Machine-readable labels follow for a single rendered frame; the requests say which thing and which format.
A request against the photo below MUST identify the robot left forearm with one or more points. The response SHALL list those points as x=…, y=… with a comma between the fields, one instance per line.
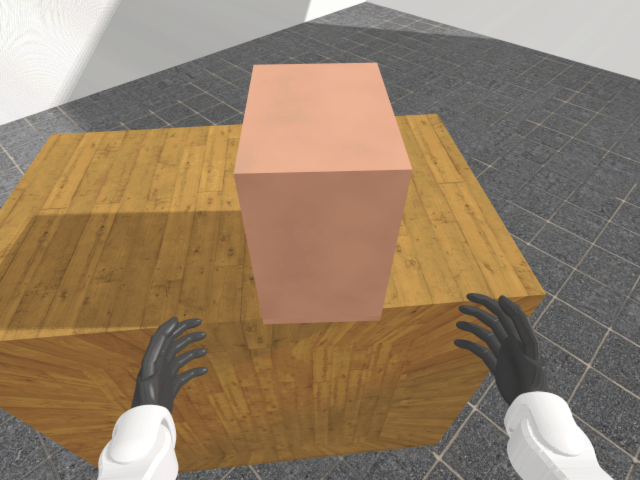
x=142, y=446

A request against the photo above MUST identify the robot right hand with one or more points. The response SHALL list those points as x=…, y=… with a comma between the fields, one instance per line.
x=515, y=360

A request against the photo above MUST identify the robot left hand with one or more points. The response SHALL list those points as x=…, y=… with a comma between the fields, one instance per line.
x=157, y=382

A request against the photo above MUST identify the robot right forearm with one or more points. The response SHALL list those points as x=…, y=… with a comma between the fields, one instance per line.
x=545, y=442

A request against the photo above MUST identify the carton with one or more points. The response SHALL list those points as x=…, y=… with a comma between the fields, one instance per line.
x=322, y=176

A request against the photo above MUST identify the pedestal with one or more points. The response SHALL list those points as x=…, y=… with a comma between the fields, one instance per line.
x=109, y=235

